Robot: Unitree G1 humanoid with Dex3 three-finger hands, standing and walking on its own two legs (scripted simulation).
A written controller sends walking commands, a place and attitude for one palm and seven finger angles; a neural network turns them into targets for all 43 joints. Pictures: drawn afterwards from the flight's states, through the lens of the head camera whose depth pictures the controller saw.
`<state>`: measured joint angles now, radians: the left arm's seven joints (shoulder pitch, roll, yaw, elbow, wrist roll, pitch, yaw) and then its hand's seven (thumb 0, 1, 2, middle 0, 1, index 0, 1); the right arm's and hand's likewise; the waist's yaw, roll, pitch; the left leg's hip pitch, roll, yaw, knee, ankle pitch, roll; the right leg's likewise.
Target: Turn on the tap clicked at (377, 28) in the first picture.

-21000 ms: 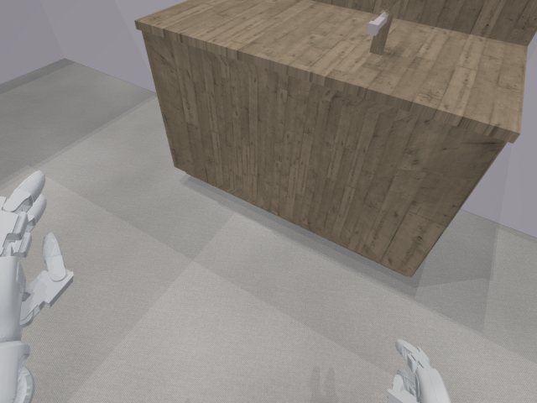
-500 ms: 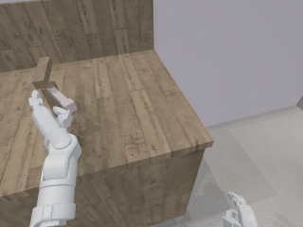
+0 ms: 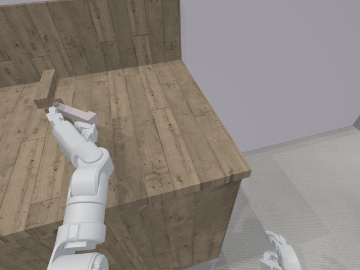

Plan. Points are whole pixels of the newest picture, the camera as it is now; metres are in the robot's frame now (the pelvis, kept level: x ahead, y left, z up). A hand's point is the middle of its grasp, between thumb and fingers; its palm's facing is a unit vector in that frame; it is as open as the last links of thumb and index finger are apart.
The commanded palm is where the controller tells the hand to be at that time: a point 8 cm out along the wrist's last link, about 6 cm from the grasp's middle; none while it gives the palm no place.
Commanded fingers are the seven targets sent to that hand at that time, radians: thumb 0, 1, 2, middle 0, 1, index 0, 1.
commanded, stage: push the lever round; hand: left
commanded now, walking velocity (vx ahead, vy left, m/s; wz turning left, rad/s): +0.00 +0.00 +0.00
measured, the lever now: (90, 120) +0.39 +0.25 +0.15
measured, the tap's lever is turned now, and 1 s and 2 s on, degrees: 47 67 77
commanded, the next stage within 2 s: lift the hand up off the lever in 1.02 s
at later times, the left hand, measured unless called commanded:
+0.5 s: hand (103, 121) +0.39 +0.22 +0.15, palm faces +0.83 -0.56 -0.08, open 7.5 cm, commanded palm +0.34 +0.23 +0.15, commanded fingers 0.00 0.90 0.90 -0.15 -0.15 -0.15 -0.15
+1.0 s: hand (106, 116) +0.41 +0.22 +0.15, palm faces +0.83 -0.56 -0.08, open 7.7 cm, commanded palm +0.37 +0.23 +0.15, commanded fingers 0.00 0.90 0.90 -0.15 -0.15 -0.15 -0.15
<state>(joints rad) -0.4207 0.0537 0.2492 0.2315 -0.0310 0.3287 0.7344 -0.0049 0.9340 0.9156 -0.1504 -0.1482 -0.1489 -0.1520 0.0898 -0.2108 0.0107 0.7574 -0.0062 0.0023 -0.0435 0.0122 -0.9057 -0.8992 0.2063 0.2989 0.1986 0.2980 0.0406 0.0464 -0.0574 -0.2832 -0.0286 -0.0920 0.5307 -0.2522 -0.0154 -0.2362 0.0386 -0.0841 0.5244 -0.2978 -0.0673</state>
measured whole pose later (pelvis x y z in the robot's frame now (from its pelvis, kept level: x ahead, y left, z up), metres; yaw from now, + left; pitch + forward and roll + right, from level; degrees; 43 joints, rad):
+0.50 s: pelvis -0.01 -0.01 +0.00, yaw +0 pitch +3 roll +0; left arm -0.60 0.05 0.30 0.45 0.01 0.28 0.84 0.01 0.98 0.93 -0.15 -0.15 -0.15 -0.15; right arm 0.13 -0.21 -0.01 0.79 -0.02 -0.02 -0.01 0.01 -0.91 -0.90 0.21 0.30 0.20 0.30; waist 0.02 0.05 -0.08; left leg -0.35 -0.02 -0.10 0.56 -0.25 -0.03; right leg -0.31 0.05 -0.10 0.55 -0.30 -0.08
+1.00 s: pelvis -0.01 -0.01 +0.00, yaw +0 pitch +4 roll +0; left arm -0.68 0.08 0.34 0.56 0.03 0.26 0.84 0.02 0.94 0.93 -0.15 -0.15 -0.14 -0.15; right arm 0.15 -0.22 -0.02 0.79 -0.02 -0.02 -0.01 0.01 -0.91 -0.90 0.20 0.30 0.20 0.30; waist 0.00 0.04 -0.09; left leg -0.39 -0.01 -0.09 0.57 -0.25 -0.03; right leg -0.34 0.05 -0.09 0.57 -0.30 -0.08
